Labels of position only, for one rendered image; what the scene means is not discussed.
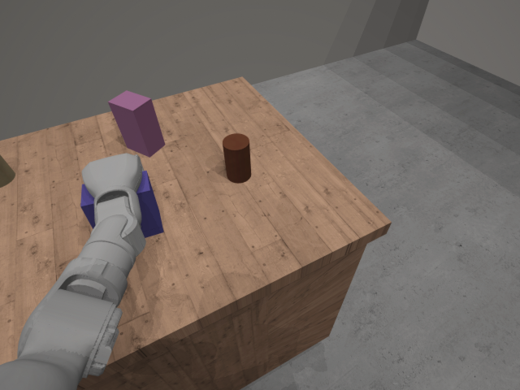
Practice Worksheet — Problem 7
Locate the table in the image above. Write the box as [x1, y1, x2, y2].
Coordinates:
[0, 76, 392, 390]

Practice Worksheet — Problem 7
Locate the left robot upper arm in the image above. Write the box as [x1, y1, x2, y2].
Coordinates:
[0, 289, 123, 390]

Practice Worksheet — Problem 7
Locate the left robot hand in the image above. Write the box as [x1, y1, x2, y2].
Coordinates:
[82, 153, 144, 227]

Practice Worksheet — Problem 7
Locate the robot left forearm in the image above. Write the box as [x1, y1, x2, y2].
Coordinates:
[17, 186, 146, 358]

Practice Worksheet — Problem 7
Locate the sponge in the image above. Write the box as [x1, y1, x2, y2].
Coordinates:
[80, 171, 164, 238]

